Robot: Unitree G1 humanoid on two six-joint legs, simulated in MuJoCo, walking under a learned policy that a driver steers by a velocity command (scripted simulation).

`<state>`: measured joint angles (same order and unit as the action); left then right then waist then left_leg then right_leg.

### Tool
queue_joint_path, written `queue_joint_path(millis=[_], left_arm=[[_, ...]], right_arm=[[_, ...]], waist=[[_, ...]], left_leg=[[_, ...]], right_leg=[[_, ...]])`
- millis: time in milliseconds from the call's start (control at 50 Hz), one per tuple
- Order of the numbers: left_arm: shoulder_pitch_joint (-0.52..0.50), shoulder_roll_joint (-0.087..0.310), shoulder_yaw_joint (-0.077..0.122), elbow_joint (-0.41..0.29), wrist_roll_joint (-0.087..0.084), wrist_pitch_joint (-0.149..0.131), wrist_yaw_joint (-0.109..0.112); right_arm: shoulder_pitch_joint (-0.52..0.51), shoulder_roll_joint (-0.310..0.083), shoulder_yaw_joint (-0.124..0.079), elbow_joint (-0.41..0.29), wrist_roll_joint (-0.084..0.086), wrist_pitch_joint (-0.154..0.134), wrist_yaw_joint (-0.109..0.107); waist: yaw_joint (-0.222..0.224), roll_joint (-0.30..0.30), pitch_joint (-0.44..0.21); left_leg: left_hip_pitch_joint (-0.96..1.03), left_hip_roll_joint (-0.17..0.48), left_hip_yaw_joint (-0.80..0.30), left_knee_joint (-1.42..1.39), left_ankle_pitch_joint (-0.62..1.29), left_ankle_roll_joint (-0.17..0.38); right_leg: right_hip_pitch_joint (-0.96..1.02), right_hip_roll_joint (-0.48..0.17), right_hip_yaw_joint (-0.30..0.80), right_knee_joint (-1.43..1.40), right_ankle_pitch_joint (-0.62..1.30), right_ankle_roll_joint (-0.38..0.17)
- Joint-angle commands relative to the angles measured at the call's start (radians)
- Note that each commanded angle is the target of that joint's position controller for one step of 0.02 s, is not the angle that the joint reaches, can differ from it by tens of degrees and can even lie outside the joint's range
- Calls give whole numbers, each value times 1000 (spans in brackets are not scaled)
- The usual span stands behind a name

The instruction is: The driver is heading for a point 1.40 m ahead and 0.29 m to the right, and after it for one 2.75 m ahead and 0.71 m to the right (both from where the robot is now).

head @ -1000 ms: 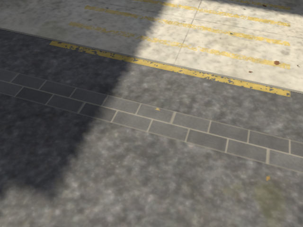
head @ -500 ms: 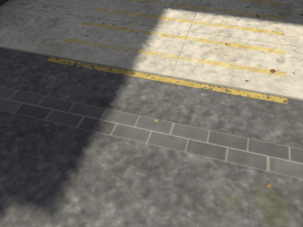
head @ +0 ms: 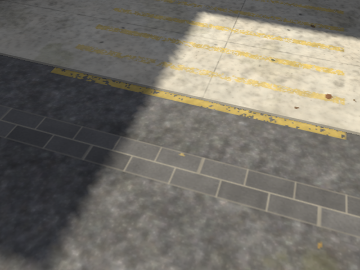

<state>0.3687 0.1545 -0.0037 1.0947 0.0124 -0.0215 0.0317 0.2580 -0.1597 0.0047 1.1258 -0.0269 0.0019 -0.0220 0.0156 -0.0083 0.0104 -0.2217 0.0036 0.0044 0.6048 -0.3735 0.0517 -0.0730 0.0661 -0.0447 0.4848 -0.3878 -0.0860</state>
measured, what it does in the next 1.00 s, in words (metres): walks ahead: right foot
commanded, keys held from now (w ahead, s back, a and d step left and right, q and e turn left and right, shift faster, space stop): w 1.00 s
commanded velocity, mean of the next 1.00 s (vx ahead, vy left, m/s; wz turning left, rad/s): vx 0.44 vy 0.00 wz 0.00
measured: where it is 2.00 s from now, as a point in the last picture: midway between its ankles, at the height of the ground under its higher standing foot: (168, 219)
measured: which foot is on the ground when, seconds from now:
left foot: down 0.00-0.58, up 0.60-1.00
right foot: down 0.00-0.12, up 0.14-0.54, down 0.56-1.00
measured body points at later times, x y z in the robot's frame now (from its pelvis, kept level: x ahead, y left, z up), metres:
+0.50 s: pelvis +0.22 +0.04 +0.00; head +0.26 +0.05 +0.44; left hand +0.40 +0.25 -0.13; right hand +0.10 -0.17 -0.14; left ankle +0.04 +0.11 -0.73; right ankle +0.38 -0.05 -0.71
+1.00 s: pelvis +0.50 +0.04 +0.01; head +0.53 +0.04 +0.46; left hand +0.41 +0.26 -0.13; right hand +0.68 -0.18 -0.12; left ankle +0.68 +0.17 -0.69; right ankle +0.39 -0.03 -0.73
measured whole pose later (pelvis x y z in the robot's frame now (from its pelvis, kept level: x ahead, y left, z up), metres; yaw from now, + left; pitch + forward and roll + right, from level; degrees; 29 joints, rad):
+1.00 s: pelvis +0.50 +0.04 +0.01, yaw +0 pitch +0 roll -1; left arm 0.47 0.16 0.02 1.08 0.02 -0.10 0.01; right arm 0.04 -0.18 -0.03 0.90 -0.02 -0.04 0.03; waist 0.07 0.03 0.06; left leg -0.61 0.08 0.06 0.65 -0.01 0.04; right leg 0.09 0.09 -0.08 0.17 -0.27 -0.09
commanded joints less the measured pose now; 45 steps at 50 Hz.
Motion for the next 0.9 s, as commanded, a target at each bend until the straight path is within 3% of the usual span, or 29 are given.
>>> queue_joint_path(millis=[20, 60, 80, 100, 120, 140, 160, 180, 220, 260, 300, 420, 460, 500, 540, 560, 580, 600, 620, 640, 660, 700, 760, 820, 900], left_arm=[[175, 168, 51, 25, 6, -11, -3], [182, 164, 57, 29, 15, -29, -9], [160, 166, 60, 25, 14, -34, -11], [102, 163, 60, 10, 9, -36, -14], [0, 142, 52, -25, 4, -43, -22], [-89, 102, 42, -92, -4, -57, -33], [-89, 106, 45, -103, 15, -57, -32], [-105, 118, 51, -100, 27, -51, -29], [-99, 101, 51, -94, 9, -53, -42], [-96, 95, 55, -99, 16, -33, -52], [-125, 85, 56, -115, 18, -16, -59], [-388, 57, 32, -222, 4, -13, -62], [-394, 79, 36, -234, 2, -13, -56], [-304, 118, 52, -216, 3, -21, -45], [-47, 155, 78, -130, 4, -34, -33], [90, 201, 98, -89, 21, -39, -23], [171, 297, 122, -86, 44, -39, -21], [93, 281, 120, -88, 13, -31, -37], [-41, 233, 107, -112, -7, -32, -39], [-107, 158, 88, -124, -8, -41, -44], [-129, 119, 75, -120, -2, -52, -43], [-94, 81, 58, -89, 3, -72, -34], [-16, 122, 61, -61, 3, -90, -30], [42, 133, 57, -55, 0, -89, -31], [121, 127, 50, -43, -3, -88, -29]], right_arm=[[-90, -49, -12, -92, -13, -44, 12], [-98, -71, -26, -119, -1, -70, 19], [-57, -71, -31, -115, 9, -80, 24], [35, -64, -36, -91, 19, -88, 28], [219, -79, -51, -32, 24, -94, 26], [399, -200, -89, 11, 12, -99, 16], [442, -210, -91, 36, 2, -85, 16], [351, -166, -76, 5, 0, -79, 16], [224, -118, -58, -38, -4, -80, 18], [203, -87, -41, -41, 6, -91, 13], [251, -92, -34, -20, 14, -100, 7], [282, -99, -19, -14, 12, -106, 1], [290, -121, -22, -8, 11, -110, -3], [261, -145, -28, -14, 10, -113, -7], [218, -167, -36, -26, 9, -104, -8], [215, -156, -34, -38, 12, -101, -1], [287, -51, -17, -68, 34, -97, 13], [292, -98, -38, -68, 29, -93, 20], [198, -126, -48, -105, 16, -91, 19], [132, -130, -51, -123, 8, -95, 24], [119, -107, -52, -123, 6, -92, 25], [155, -61, -47, -114, -11, -68, 33], [84, -62, -51, -149, -13, -46, 41], [-71, -82, -53, -208, -9, -40, 47], [-223, -66, -43, -261, 4, -45, 53]], waist=[[44, -78, 267], [34, -74, 230], [9, -73, 201], [-45, -62, 166], [-143, -2, 100], [-211, 250, 54], [-180, 271, 43], [-122, 95, 78], [-55, 14, 92], [-21, 60, 94], [-12, 72, 101], [-45, 110, 162], [-34, 124, 147], [20, 127, 83], [134, 114, -47], [183, 70, -117], [142, -128, -229], [103, -121, -252], [46, -68, -80], [30, -1, 20], [-6, 30, 62], [-53, 11, 62], [-57, -15, 78], [-25, -21, 106], [23, -41, 102]], left_leg=[[-337, 1, 63, 78, -59, 42], [-355, 14, 64, 72, -57, 49], [-291, 10, 71, 25, -29, 54], [-124, -7, 76, -59, 21, 64], [184, -9, 3, -166, 41, 93], [392, 205, -390, -328, 7, 180], [495, 359, -597, -391, 229, 229], [447, 349, -479, -337, 319, 216], [329, 281, -314, -372, 385, 170], [281, 215, -199, -408, 464, 128], [277, 187, -129, -415, 610, 117], [184, 142, -19, -461, 774, 102], [217, 172, -14, -434, 912, 101], [272, 191, 2, -307, 1146, 90], [269, 180, 16, -1, 1153, 79], [120, 142, 32, 237, 907, 74], [-171, -11, 79, 653, 235, 43], [-327, -87, -52, 833, -96, 55], [-402, -9, -74, 818, -9, 68], [-391, 27, -63, 759, 59, 71], [-343, 57, -64, 696, 88, 68], [-245, 83, -60, 606, 99, 44], [-304, 100, -22, 512, 153, 15], [-417, 118, 12, 368, 266, -14], [-412, 87, 59, 143, 381, -28]], right_leg=[[-13, -353, 440, -273, -188, -193], [64, -378, 419, -230, 85, -205], [55, -366, 372, -196, 179, -189], [-29, -326, 298, -138, 248, -154], [-214, -240, 180, 13, 373, -95], [-443, -50, -19, 398, 300, -10], [-644, 0, -16, 647, -122, 1], [-690, -68, 58, 738, -102, -12], [-640, -117, 67, 706, 36, -11], [-598, -126, 36, 646, 91, 12], [-611, -109, -5, 614, 134, 28], [-506, -65, -105, 222, 290, 32], [-430, -44, -117, 151, 298, 0], [-317, -8, -114, 129, 264, -42], [-72, 14, -89, 40, 267, -82], [132, -85, 18, 4, 187, -112], [351, -385, 467, -62, 22, -227], [329, -456, 783, -236, -80, -296], [178, -431, 648, -278, -190, -260], [34, -396, 534, -319, -128, -229], [-61, -353, 437, -340, -18, -193], [-158, -293, 294, -352, 167, -153], [-157, -262, 199, -375, 291, -150], [-96, -241, 153, -401, 353, -136], [-12, -217, 93, -380, 509, -102]])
